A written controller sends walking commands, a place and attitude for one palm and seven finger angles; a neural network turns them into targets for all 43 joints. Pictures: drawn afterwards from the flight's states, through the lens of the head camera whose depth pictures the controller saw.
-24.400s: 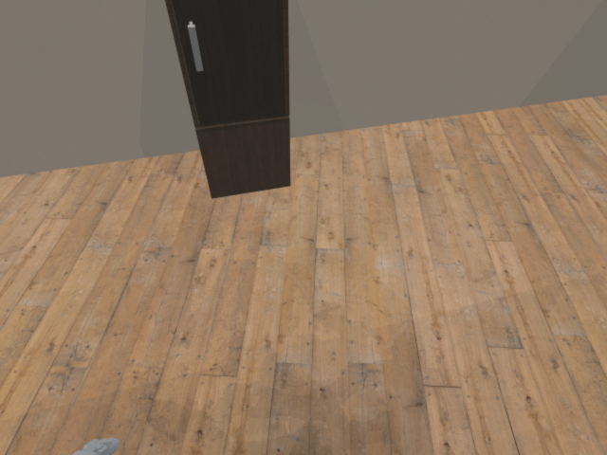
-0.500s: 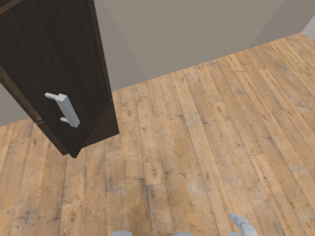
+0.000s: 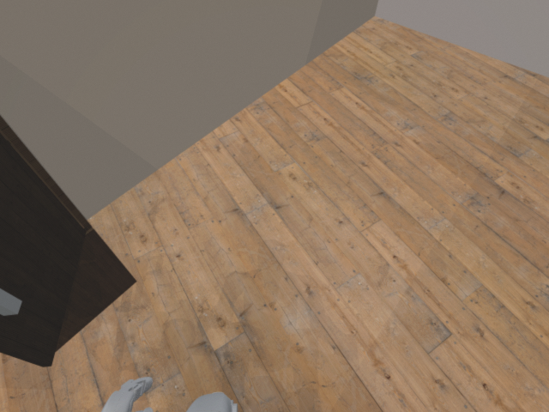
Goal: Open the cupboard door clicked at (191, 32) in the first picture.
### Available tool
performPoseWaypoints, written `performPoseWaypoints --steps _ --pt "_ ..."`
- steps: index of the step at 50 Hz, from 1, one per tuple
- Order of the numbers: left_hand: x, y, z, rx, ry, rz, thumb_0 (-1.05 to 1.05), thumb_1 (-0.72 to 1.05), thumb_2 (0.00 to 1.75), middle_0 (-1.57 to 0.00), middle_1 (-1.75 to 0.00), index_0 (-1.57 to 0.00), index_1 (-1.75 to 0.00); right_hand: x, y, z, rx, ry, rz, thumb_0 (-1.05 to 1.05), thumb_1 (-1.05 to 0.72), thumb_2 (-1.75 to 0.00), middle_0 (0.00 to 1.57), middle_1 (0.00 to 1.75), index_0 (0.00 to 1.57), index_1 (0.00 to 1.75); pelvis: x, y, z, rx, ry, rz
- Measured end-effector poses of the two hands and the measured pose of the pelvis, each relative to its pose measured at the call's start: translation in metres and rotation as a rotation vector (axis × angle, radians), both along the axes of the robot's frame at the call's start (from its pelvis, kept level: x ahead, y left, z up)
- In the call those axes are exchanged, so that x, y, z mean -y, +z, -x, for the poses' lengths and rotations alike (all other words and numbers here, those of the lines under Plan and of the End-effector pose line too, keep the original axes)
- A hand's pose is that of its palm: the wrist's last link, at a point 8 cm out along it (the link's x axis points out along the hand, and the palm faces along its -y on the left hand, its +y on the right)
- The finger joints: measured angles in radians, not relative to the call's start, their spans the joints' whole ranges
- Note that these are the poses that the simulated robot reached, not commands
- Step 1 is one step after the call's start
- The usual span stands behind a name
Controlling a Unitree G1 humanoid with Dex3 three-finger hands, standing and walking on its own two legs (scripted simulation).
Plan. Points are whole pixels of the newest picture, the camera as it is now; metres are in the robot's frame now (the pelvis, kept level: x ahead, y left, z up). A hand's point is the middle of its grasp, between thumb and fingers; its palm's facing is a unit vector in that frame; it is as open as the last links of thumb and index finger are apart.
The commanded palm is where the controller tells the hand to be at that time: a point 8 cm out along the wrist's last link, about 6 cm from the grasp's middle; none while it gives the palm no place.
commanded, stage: walk to a spot facing it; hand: left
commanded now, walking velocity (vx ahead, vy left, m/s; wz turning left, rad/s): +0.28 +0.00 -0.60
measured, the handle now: out of the picture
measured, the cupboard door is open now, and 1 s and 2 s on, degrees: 46 46 46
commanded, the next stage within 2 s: turn to face it in 1.52 s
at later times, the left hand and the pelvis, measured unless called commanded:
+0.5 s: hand (243, 302) +0.32 +0.07 -0.17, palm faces -0.38 -0.91 -0.18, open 7.4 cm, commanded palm none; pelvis +0.13 -0.06 -0.02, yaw -19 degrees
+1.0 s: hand (258, 265) +0.41 +0.05 -0.19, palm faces -0.40 -0.90 -0.16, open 7.4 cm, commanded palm none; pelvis +0.35 -0.13 -0.01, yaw -29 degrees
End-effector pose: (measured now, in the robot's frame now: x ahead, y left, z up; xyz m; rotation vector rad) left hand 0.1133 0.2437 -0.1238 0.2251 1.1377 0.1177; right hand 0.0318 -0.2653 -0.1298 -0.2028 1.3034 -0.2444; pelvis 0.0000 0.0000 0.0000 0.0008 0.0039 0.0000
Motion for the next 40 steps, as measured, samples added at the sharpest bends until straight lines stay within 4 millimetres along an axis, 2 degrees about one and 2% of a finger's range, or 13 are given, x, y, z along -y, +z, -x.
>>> performPoseWaypoints --steps 5,8,11,14,17,23,26,28,30,33,35,40 --pt "0.000 -0.017 -0.006 -0.035 -0.029 0.062 0.00 0.90 0.89 -0.20 -0.29 -0.20 -0.30 -0.021 0.003 -0.014 0.098 -0.016 0.004 0.01 -0.91 -0.90 0.20 0.30 0.20 0.30 -0.014 -0.007 -0.016 -0.013 -0.060 0.022" --pt "0.001 -0.016 -0.019 -0.070 -0.077 0.077 0.00 0.90 0.89 -0.20 -0.29 -0.20 -0.30 -0.033 0.008 -0.004 0.098 -0.057 -0.003 0.01 -0.91 -0.90 0.20 0.30 0.20 0.30 -0.016 -0.002 -0.027 -0.012 -0.112 0.027" --pt "0.006 -0.009 -0.042 -0.071 -0.113 0.088 0.01 0.90 0.89 -0.20 -0.29 -0.20 -0.30 -0.042 0.014 0.016 0.035 -0.110 -0.023 0.01 -0.91 -0.90 0.21 0.30 0.20 0.30 -0.013 0.007 -0.042 -0.018 -0.154 0.024" --pt "0.017 -0.003 -0.071 -0.064 -0.153 0.091 0.01 0.90 0.89 -0.20 -0.29 -0.20 -0.30 -0.049 0.016 0.036 -0.041 -0.171 -0.048 0.01 -0.90 -0.90 0.21 0.30 0.20 0.30 -0.007 0.012 -0.058 -0.025 -0.199 0.025" --pt "0.037 -0.002 -0.106 -0.063 -0.213 0.087 0.01 0.90 0.89 -0.20 -0.29 -0.20 -0.30 -0.054 0.014 0.055 -0.116 -0.244 -0.076 0.01 -0.90 -0.90 0.21 0.30 0.20 0.30 0.003 0.012 -0.075 -0.028 -0.243 0.022" --pt "0.102 -0.009 -0.194 -0.029 -0.363 0.069 0.01 0.91 0.89 -0.19 -0.29 -0.20 -0.30 -0.049 0.002 0.082 -0.257 -0.395 -0.140 0.01 -0.90 -0.90 0.21 0.30 0.20 0.30 0.040 -0.003 -0.114 -0.029 -0.320 0.006" --pt "0.132 -0.017 -0.231 0.055 -0.386 0.064 0.00 0.90 0.89 -0.19 -0.29 -0.20 -0.30 -0.033 -0.013 0.079 -0.315 -0.435 -0.176 0.01 -0.90 -0.90 0.21 0.30 0.20 0.30 0.065 -0.019 -0.132 -0.016 -0.339 -0.008" --pt "0.143 -0.016 -0.239 0.060 -0.380 0.058 0.00 0.91 0.89 -0.20 -0.29 -0.20 -0.30 -0.014 -0.017 0.058 -0.302 -0.446 -0.168 0.01 -0.90 -0.90 0.21 0.30 0.20 0.30 0.075 -0.017 -0.143 -0.003 -0.349 -0.001" --pt "0.150 -0.013 -0.239 0.023 -0.380 0.046 0.00 0.91 0.89 -0.20 -0.29 -0.20 -0.30 0.010 -0.016 0.022 -0.236 -0.442 -0.140 0.01 -0.91 -0.90 0.21 0.30 0.20 0.30 0.082 -0.010 -0.155 -0.002 -0.363 0.004" --pt "0.156 -0.009 -0.236 -0.050 -0.376 0.032 0.00 0.91 0.89 -0.20 -0.29 -0.20 -0.30 0.046 -0.008 -0.043 -0.089 -0.427 -0.093 0.01 -0.91 -0.90 0.20 0.30 0.20 0.30 0.093 0.001 -0.177 -0.013 -0.388 0.002" --pt "0.154 -0.005 -0.241 -0.075 -0.357 0.018 -0.01 0.93 0.89 -0.20 -0.29 -0.20 -0.30 0.065 -0.002 -0.087 0.004 -0.409 -0.069 0.01 -0.91 -0.90 0.20 0.30 0.20 0.30 0.100 0.006 -0.194 -0.020 -0.402 0.002" --pt "0.148 -0.007 -0.253 -0.147 -0.330 0.014 -0.01 0.93 0.89 -0.20 -0.29 -0.20 -0.30 0.100 0.012 -0.191 0.170 -0.353 -0.034 0.01 -0.91 -0.90 0.20 0.30 0.20 0.30 0.112 0.009 -0.241 -0.024 -0.429 0.015"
